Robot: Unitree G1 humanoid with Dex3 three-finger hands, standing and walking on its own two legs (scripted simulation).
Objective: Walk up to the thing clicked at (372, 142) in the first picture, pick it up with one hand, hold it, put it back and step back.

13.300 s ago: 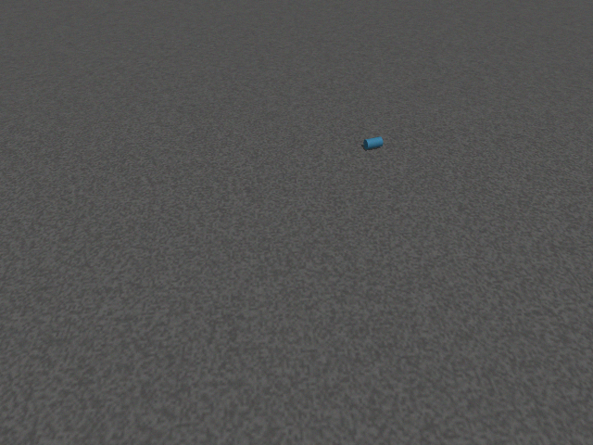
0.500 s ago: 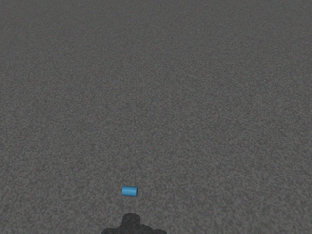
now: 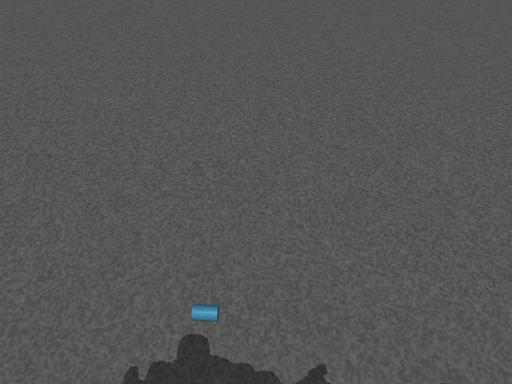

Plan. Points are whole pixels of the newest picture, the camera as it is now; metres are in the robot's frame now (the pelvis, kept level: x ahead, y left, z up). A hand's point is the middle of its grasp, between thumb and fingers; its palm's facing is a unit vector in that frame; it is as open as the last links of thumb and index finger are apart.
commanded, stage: walk up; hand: left
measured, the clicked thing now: (205, 312) +0.44 +0.20 -0.73
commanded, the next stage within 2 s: stand in 1.40 s
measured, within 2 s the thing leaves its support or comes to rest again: neither
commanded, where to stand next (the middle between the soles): +0.05 -0.04 m, yaw -1 degrees
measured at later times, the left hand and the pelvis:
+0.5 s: hand out of the picture +0.12 +0.21 -0.13, palm faces -0.03 -0.94 -0.34, open 7.4 cm; pelvis -0.01 -0.04 +0.01, yaw -1 degrees
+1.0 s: hand out of the picture +0.06 +0.22 -0.13, palm faces +0.02 -0.95 -0.32, open 7.4 cm; pelvis -0.02 -0.04 +0.03, yaw +0 degrees
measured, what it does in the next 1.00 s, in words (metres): stands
